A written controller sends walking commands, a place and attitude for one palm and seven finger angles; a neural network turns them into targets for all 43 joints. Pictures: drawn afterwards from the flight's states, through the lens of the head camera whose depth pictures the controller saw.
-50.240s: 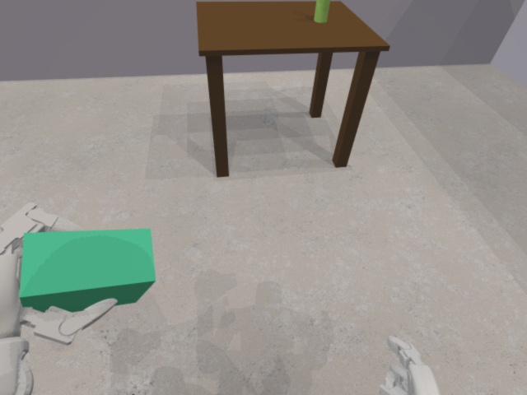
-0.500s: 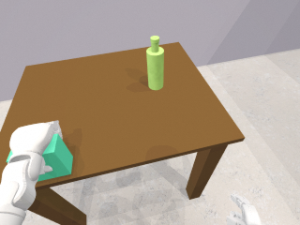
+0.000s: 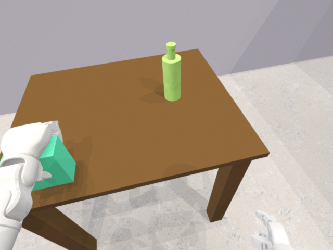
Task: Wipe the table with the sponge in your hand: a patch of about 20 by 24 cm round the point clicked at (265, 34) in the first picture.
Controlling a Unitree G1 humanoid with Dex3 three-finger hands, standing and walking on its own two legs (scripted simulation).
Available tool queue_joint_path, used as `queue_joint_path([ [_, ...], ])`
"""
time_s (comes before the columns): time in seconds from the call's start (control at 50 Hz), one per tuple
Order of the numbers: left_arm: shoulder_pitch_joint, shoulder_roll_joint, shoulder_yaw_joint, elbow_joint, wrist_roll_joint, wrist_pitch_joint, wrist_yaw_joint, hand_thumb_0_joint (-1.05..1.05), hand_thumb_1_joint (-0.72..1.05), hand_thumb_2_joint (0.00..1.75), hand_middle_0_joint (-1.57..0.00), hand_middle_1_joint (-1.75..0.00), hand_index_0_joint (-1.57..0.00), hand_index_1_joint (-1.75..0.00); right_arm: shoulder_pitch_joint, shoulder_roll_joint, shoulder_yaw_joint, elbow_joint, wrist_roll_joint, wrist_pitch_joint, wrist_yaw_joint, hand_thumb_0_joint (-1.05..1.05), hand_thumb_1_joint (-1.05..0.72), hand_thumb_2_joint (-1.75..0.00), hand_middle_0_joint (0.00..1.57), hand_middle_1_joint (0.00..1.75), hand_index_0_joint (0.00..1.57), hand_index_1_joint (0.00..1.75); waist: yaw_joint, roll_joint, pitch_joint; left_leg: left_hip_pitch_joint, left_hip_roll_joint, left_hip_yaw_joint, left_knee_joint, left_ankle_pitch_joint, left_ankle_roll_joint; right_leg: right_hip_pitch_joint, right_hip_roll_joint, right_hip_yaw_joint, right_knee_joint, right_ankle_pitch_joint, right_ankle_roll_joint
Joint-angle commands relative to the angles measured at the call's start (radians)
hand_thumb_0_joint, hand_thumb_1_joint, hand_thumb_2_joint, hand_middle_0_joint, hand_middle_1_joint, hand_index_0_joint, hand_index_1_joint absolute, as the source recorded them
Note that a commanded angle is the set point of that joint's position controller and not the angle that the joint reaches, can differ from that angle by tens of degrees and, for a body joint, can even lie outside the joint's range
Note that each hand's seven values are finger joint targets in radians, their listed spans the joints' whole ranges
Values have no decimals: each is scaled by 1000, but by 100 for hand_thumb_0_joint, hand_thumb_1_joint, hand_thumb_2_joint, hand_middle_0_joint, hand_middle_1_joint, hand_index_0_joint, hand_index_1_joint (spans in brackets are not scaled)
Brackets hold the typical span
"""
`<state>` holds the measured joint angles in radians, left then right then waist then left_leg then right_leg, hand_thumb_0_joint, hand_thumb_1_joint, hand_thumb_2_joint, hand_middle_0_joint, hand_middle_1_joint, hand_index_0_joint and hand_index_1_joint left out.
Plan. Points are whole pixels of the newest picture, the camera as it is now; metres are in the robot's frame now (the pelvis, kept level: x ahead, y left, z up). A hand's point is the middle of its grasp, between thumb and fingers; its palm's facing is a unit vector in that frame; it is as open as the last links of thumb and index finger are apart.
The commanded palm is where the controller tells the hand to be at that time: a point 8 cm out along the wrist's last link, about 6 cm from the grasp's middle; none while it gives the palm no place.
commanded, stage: lift the sponge slowly off the table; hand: left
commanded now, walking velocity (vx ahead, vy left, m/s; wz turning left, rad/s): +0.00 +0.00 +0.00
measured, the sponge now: (46, 168) +0.27 +0.35 +0.04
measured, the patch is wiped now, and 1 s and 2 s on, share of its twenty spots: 0.95 0.95 0.95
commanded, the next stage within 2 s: bring the sponge back beside the body in 0.94 s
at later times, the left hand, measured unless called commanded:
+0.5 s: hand (38, 140) +0.28 +0.33 +0.13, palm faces +0.03 -0.01 -1.00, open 10.3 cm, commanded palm +0.26 +0.33 +0.19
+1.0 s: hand (39, 125) +0.31 +0.33 +0.16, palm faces +0.00 +0.01 -1.00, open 10.3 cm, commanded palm +0.27 +0.33 +0.22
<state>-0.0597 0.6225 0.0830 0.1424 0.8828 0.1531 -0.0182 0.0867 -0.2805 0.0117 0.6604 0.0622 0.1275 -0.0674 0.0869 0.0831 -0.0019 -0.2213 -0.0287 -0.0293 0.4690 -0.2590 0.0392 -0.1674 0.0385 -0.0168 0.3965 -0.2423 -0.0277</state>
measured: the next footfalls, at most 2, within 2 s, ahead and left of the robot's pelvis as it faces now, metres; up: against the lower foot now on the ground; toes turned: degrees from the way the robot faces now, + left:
none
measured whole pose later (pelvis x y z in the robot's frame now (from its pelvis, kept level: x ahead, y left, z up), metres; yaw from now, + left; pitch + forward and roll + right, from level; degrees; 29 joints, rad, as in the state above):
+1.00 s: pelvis +0.00 -0.01 +0.00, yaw +0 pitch +0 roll -1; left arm -0.23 0.69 0.06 0.12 0.86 0.27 -0.17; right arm 0.06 -0.29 0.04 0.64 0.07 0.13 -0.04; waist 0.08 0.11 0.01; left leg -0.17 -0.03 -0.03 0.39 -0.22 0.03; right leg -0.13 0.04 -0.02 0.34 -0.21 -0.04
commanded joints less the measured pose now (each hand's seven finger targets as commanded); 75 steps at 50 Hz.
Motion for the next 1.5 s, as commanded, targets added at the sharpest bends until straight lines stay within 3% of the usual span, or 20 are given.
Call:
queue_joint_path([
  [0.0,-256,313,172,-208,4,19,25,0,10,130,-120,-160,-120,-160,-146,-128,-39,-161,-6,-51,-6,0,-90,-90,20,30,20,30,7,30,-251,110,-14,-20,-43,333,16,78,8,7,-35,285,-45],
  [0.08,-331,292,127,-214,-1,15,-5,0,10,130,-120,-160,-120,-160,-149,-128,-34,-158,-2,-56,-13,0,-90,-90,20,30,20,30,-16,12,-230,116,-10,-18,-51,300,21,50,9,6,-48,249,-40],
  [0.18,-367,335,162,-234,10,-10,-9,0,10,130,-120,-160,-120,-160,-138,-125,-31,-155,-7,-66,-19,0,-90,-90,20,30,20,30,-7,13,-251,138,-9,-24,-54,333,18,68,11,4,-49,267,-46],
  [0.24,-348,364,200,-307,5,-17,-2,0,10,130,-120,-160,-120,-160,-156,-122,-30,-175,-8,-72,-12,0,-90,-90,20,30,20,30,15,62,-289,161,-8,-36,-61,374,12,101,17,16,-47,290,-53],
  [0.32,-326,309,162,-284,1,18,7,0,10,130,-120,-160,-120,-160,-152,-118,-32,-167,-10,-63,-1,0,-90,-90,20,30,20,30,19,63,-266,153,-2,-33,-72,400,2,95,11,-4,-50,292,-49],
  [0.4,-310,327,172,-239,0,80,-7,0,10,130,-120,-160,-120,-160,-168,-126,-25,-164,-6,-49,9,0,-90,-90,20,30,20,30,23,-1,-247,123,-5,-25,-82,370,3,121,7,1,-54,301,-48],
  [0.44,-313,344,181,-279,-5,100,-22,0,10,130,-120,-160,-120,-160,-202,-127,-19,-184,-1,-49,14,0,-90,-90,20,30,20,30,29,15,-258,127,-7,-28,-88,354,4,136,10,18,-54,288,-52],
  [0.6,-454,287,72,-304,4,88,-88,0,10,130,-120,-160,-120,-160,-180,-119,-10,-182,0,-64,0,0,-90,-90,20,30,20,30,-10,7,-243,165,-6,-32,-94,329,15,89,10,-6,-77,248,-42],
  [0.7,-534,358,127,-255,21,64,-80,0,10,130,-120,-160,-120,-160,-163,-122,-8,-162,-2,-70,-10,0,-90,-90,20,30,20,30,-5,3,-239,165,-10,-26,-105,315,14,104,10,1,-89,238,-48],
  [0.74,-559,413,173,-264,26,63,-74,0,10,130,-120,-160,-120,-160,-184,-123,-3,-171,2,-72,-7,0,-90,-90,20,30,20,30,8,51,-260,164,-13,-30,-112,307,12,127,16,27,-90,230,-59],
  [0.76,-596,386,144,-257,29,64,-70,0,10,130,-120,-160,-120,-160,-172,-117,0,-167,-1,-75,-8,0,-90,-90,20,30,20,30,6,51,-273,165,-15,-23,-109,327,10,134,8,8,-84,240,-56],
  [0.84,-523,396,172,-249,16,81,-75,0,10,130,-120,-160,-120,-160,-187,-123,-6,-182,0,-71,6,0,-90,-90,20,30,20,30,26,79,-310,170,-18,-26,-102,383,8,176,11,30,-75,313,-63],
  [0.92,-411,360,142,-148,-5,124,-117,0,10,130,-120,-160,-120,-160,-168,-137,-12,-171,0,-44,17,0,-90,-90,20,30,20,30,17,-42,-249,115,-12,-9,-89,356,14,156,-4,12,-67,345,-40],
  [1.02,-348,396,176,-232,-20,112,-165,0,10,130,-120,-160,-120,-160,-168,-141,-13,-199,0,-40,22,0,-90,-90,20,30,20,30,18,-51,-274,118,-18,-6,-56,388,28,159,-9,11,-38,413,-32],
  [1.12,-272,396,214,-378,-43,26,-152,0,10,130,-120,-160,-120,-160,-149,-121,-13,-224,-5,-51,10,0,-90,-90,20,30,20,30,19,-16,-265,155,-20,-4,-35,408,35,130,-7,8,-35,410,-28],
  [1.14,-285,406,231,-439,-48,9,-137,0,10,130,-120,-160,-120,-160,-173,-118,-12,-236,-4,-63,9,0,-90,-90,20,30,20,30,18,26,-272,173,-16,-13,-31,397,32,125,2,37,-42,394,-39],
  [1.24,-260,425,293,-477,-48,-3,-50,0,10,130,-120,-160,-120,-160,-164,-115,-24,-217,-10,-73,3,0,-90,-90,20,30,20,30,30,66,-247,179,-13,-22,-33,408,19,112,11,56,-51,370,-53],
  [1.36,-219,335,210,-430,-43,78,-18,0,10,130,-120,-160,-120,-160,-179,-115,-22,-198,-9,-69,12,0,-90,-90,20,30,20,30,31,55,-257,149,-6,-16,-54,370,6,119,-2,29,-45,312,-47],
  [1.44,-176,247,113,-405,-54,137,-63,0,10,130,-120,-160,-120,-160,-247,-114,-6,-209,4,-68,14,0,-90,-90,20,30,20,30,14,-2,-179,124,-1,-26,-83,278,8,72,9,35,-67,225,-43],
  [1.48,-186,252,92,-435,-42,139,-78,0,10,130,-120,-160,-120,-160,-225,-115,-5,-208,-4,-69,12,0,-90,-90,20,30,20,30,17,2,-209,128,-1,-24,-85,284,11,82,0,13,-56,225,-36],
])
